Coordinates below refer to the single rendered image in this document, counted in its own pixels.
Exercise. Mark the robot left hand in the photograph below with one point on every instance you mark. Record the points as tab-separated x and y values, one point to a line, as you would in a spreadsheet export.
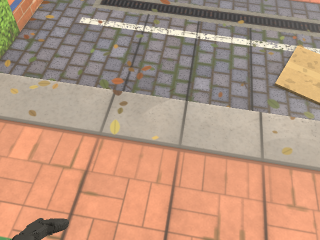
41	228

